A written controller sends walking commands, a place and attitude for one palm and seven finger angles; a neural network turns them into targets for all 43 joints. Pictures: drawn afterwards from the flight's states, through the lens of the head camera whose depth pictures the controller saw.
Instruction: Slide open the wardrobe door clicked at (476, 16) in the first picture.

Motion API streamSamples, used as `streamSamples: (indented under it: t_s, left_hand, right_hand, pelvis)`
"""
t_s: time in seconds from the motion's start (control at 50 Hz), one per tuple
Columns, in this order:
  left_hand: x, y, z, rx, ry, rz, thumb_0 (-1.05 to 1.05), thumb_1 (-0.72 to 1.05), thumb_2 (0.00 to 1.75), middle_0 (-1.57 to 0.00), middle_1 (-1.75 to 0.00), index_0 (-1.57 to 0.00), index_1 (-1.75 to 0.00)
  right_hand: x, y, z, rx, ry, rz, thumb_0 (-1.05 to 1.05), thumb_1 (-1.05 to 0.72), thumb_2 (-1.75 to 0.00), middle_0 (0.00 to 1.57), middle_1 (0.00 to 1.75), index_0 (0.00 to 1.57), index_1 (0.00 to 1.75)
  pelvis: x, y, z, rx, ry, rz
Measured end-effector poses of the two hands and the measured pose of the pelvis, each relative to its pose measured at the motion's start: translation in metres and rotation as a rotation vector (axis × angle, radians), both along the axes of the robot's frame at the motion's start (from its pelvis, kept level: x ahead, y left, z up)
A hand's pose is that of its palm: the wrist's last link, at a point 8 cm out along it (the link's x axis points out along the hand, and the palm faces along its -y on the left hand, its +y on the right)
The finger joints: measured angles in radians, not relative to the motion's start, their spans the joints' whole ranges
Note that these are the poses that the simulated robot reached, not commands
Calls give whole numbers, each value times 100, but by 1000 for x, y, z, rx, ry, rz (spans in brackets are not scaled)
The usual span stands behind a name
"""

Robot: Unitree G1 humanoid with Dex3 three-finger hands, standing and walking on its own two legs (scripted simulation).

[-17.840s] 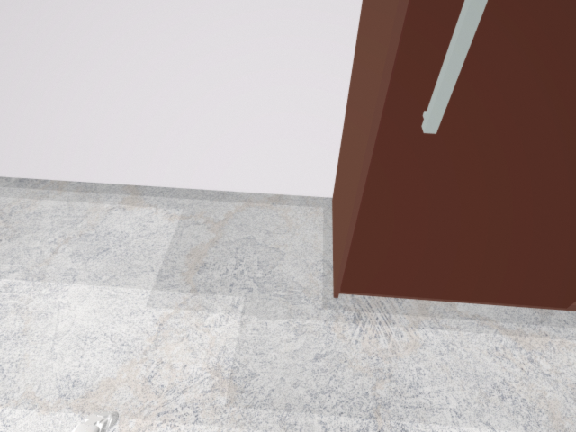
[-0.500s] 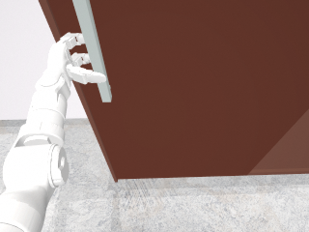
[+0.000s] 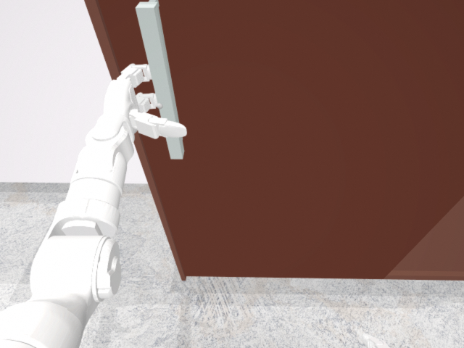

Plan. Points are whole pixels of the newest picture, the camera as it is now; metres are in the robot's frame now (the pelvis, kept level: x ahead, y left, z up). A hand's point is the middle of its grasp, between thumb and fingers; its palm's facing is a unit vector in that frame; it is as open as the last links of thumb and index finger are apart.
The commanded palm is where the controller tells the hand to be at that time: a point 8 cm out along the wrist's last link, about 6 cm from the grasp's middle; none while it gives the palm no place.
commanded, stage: slide the fingers in behind the handle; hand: left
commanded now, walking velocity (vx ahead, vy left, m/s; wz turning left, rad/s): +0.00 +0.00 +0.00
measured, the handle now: (167, 89) +0.52 +0.13 +0.20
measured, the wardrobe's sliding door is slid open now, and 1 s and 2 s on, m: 0.00 0.00 0.00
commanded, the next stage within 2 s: grip the handle and tug to test in 1.10 s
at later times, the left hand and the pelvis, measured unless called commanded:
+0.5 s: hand (171, 106) +0.46 +0.11 +0.20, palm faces +0.04 -1.00 +0.00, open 14.2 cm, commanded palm +0.43 +0.16 +0.20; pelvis +0.00 -0.01 +0.00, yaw -1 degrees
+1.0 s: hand (171, 107) +0.46 +0.11 +0.21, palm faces +0.03 -1.00 +0.00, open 14.4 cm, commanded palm +0.43 +0.16 +0.20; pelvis +0.02 -0.01 +0.00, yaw +0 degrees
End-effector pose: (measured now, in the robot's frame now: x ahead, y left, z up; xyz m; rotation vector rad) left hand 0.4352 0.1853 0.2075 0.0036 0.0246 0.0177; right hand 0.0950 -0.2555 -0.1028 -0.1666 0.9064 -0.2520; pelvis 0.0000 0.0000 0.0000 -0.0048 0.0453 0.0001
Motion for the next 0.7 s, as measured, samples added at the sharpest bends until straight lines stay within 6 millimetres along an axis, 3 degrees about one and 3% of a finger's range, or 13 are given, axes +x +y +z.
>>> streamSamples:
  t_s: [0.18, 0.42, 0.54, 0.7]
  left_hand:
    - [5, -16, -1, -13, -8, -13, -2, -50, 30, -29, -119, -30, -120]
    - [0, -19, -2, -1, -13, 15, -2, -50, 30, -27, -118, -28, -119]
    - [-1, -20, -2, -2, -12, 15, -2, -50, 30, -23, -116, -24, -118]
    - [-2, -20, -2, -6, -12, 13, -2, -50, 30, -21, -115, -23, -116]
  right_hand:
    - [-7, -2, -3, 4, 25, -1, 1, -90, -90, 20, 30, 20, 30]
    - [-25, -14, -6, 9, 59, -52, 1, -91, -90, 20, 30, 20, 30]
    - [-20, -18, -5, 4, 55, -54, 1, -91, -90, 20, 30, 20, 30]
    - [1, -18, -1, 2, 22, -33, 1, -91, -90, 20, 30, 20, 30]
  pelvis:
    - [0, -3, 0, 3, 3, -3]
    - [4, -9, 1, 7, -12, -18]
    - [6, -11, 2, 8, -13, -19]
    - [10, -12, 2, 9, -13, -15]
